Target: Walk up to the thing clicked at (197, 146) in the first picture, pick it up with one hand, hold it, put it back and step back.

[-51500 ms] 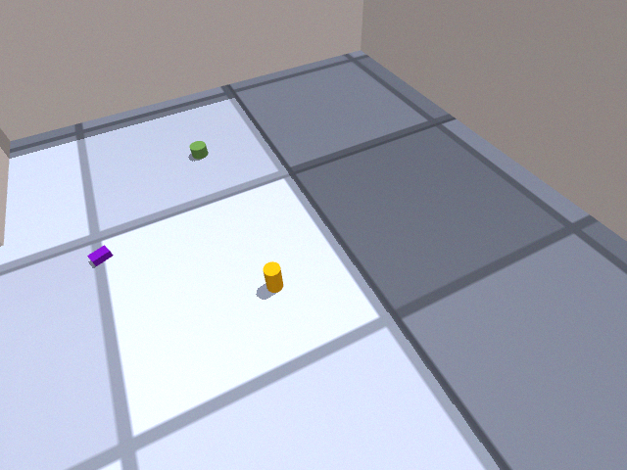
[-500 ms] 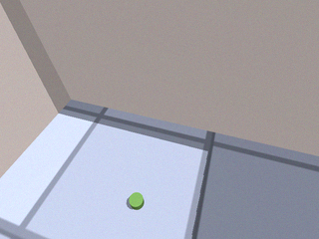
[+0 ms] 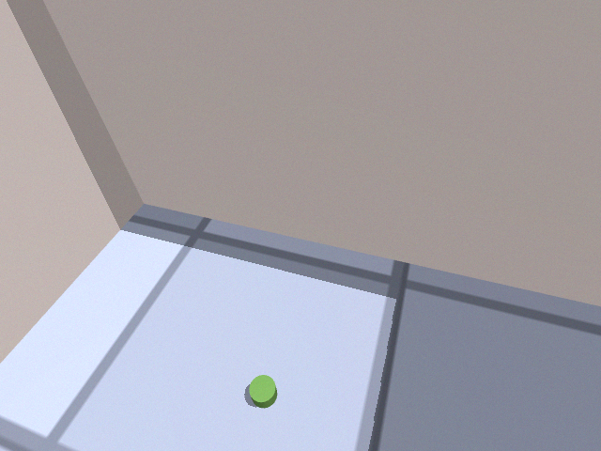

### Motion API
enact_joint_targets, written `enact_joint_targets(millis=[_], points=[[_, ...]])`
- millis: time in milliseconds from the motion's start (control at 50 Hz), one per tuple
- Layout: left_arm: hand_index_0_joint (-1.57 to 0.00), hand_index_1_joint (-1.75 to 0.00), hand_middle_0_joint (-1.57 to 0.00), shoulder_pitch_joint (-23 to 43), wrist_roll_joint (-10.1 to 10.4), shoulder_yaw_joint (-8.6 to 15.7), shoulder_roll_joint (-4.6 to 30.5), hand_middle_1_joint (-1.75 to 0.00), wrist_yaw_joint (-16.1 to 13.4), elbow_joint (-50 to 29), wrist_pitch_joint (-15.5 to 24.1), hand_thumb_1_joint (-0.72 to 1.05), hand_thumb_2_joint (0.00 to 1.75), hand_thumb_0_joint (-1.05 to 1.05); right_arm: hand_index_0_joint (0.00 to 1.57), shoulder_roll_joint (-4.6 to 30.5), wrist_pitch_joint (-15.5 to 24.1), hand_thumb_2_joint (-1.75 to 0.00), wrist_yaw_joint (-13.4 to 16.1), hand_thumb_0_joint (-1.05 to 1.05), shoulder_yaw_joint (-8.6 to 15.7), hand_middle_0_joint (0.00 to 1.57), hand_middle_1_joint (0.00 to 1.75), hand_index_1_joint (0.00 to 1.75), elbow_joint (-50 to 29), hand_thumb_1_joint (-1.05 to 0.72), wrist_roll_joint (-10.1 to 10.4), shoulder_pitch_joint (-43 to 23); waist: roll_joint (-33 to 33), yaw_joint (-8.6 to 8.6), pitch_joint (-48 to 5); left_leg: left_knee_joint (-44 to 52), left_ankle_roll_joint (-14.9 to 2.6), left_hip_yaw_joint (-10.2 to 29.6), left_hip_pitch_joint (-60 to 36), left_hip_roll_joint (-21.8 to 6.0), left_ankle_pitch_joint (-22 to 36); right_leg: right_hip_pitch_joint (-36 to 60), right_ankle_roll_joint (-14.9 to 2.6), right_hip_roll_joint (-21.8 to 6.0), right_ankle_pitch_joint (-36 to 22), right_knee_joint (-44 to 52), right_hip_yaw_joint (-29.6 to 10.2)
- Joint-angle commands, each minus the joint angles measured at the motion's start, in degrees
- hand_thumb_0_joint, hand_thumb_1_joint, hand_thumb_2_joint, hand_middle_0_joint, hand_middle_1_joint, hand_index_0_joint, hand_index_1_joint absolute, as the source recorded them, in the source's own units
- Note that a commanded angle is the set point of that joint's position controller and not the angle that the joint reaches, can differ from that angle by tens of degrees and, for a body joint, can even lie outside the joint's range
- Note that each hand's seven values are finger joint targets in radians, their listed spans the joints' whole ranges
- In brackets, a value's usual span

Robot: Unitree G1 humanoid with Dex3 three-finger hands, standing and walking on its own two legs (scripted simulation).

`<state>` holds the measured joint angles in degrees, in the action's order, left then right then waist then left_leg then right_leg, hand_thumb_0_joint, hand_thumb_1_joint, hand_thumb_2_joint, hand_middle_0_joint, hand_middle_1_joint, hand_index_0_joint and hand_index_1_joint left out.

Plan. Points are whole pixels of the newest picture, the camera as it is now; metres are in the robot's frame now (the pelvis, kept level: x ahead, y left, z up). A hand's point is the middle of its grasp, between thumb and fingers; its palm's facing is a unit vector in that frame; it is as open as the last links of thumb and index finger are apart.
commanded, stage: stand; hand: left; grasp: from above
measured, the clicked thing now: (263, 391) +0.46 +0.19 -0.75
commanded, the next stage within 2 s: step back in 1.62 s
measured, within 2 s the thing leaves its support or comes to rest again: neither
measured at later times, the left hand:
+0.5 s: hand out of the picture +0.06 +0.23 -0.16, palm faces +0.00 -0.95 -0.33, open 7.4 cm
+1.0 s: hand out of the picture +0.09 +0.24 -0.15, palm faces +0.00 -0.94 -0.34, open 7.4 cm
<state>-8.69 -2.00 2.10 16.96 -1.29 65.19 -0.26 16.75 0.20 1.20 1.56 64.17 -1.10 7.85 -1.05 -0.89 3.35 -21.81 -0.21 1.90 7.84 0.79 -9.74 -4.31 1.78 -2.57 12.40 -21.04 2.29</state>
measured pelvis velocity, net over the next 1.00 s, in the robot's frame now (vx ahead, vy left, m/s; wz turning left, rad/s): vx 0.01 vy -0.01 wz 0.00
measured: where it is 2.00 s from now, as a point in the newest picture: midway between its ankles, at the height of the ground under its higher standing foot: outside the picture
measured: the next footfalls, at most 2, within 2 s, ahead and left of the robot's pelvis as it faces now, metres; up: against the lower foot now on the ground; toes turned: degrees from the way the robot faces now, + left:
none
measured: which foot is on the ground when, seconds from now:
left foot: down 0.00-1.00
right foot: down 0.00-1.00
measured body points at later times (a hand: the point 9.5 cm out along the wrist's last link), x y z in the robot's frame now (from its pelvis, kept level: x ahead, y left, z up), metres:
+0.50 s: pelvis +0.00 -0.01 +0.00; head +0.01 -0.01 +0.45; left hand +0.06 +0.28 -0.14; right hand +0.06 -0.30 -0.14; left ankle +0.03 +0.12 -0.75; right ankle -0.01 -0.14 -0.75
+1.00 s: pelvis +0.01 -0.01 +0.00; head +0.02 -0.02 +0.45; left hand +0.09 +0.29 -0.13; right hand +0.09 -0.30 -0.14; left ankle +0.03 +0.12 -0.75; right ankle -0.01 -0.14 -0.75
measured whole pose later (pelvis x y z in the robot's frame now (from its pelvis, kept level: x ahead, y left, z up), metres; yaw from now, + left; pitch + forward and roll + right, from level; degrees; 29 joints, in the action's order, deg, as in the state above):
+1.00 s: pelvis +0.01 -0.01 +0.00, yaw +0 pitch -3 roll +0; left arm -5.9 -1.1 1.7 18.3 -0.3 65.9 0.3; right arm 18.8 0.7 0.7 0.3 65.7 -0.7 5.8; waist -0.9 -0.1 3.3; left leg -19.1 0.6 2.0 7.2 -0.1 -9.4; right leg -3.7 1.0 -1.7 11.9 -18.2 2.4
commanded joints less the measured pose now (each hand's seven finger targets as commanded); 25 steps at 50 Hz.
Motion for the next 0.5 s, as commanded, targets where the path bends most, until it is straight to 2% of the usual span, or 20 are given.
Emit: enact_joint_targets(millis=[0, 220, 300, 460, 480], points=[[-0.20, -0.30, -0.20, 1.55, 0.22, 1.92, 11.06, -0.30, -0.87, -2.03, 1.03, 0.90, 0.90, 0.00, 0.20, 10.92, 1.03, -0.90, 0.43, 0.00, 1.83, 0.20, 0.30, 0.30, -2.99, -0.90, -0.21, -2.50, 1.24, -0.01, -0.54, 5.35, -1.19, 6.19, 0.95, -6.21, -0.32, -2.50, -1.87, -4.06, -0.12, 5.10, -4.06], [-0.20, -0.30, -0.20, 2.79, 0.46, 1.75, 12.14, -0.30, -0.49, -1.93, 1.42, 0.90, 0.90, 0.00, 0.20, 11.85, 0.85, -0.90, 0.11, 0.00, 1.38, 0.20, 0.30, 0.30, -2.11, -0.90, -0.17, -2.75, 0.81, 0.45, -1.09, 5.08, -1.22, 5.69, 1.48, -6.32, -0.98, -2.09, -2.07, -4.40, 0.16, 6.37, -4.78], [-0.20, -0.30, -0.20, 3.20, 0.60, 1.75, 12.35, -0.30, -0.51, -1.73, 1.52, 0.90, 0.90, 0.00, 0.20, 11.67, 0.92, -0.90, 0.14, 0.00, 1.18, 0.20, 0.30, 0.30, -1.94, -0.90, -0.07, -2.72, 1.10, 0.45, -2.37, 4.47, -1.30, 5.58, 0.24, -6.82, 3.23, -1.28, -2.28, -4.89, -2.10, 6.24, -4.99], [-0.20, -0.30, -0.20, 3.72, 0.88, 1.79, 12.49, -0.30, -0.31, -1.81, 1.47, 0.90, 0.90, 0.00, 0.20, 12.53, 1.17, -0.90, 0.27, 0.00, 0.91, 0.20, 0.30, 0.30, -1.51, -0.90, 0.10, -2.50, 0.30, 0.59, -2.98, 4.68, -1.16, 5.17, -0.18, -7.00, 6.44, -0.19, -2.28, -4.81, -5.34, 5.89, -4.83], [-0.20, -0.30, -0.20, 3.01, 0.84, 1.69, 12.29, -0.30, -0.28, -1.68, 1.54, 0.90, 0.90, 0.00, 0.20, 12.77, 1.29, -0.90, 0.24, 0.00, 0.93, 0.20, 0.30, 0.30, -1.54, -0.90, 0.12, -3.07, 0.32, 0.23, -3.53, 4.32, -1.22, 5.32, -1.30, -7.25, 8.59, -0.33, -2.22, -4.75, -6.17, 5.69, -4.59]])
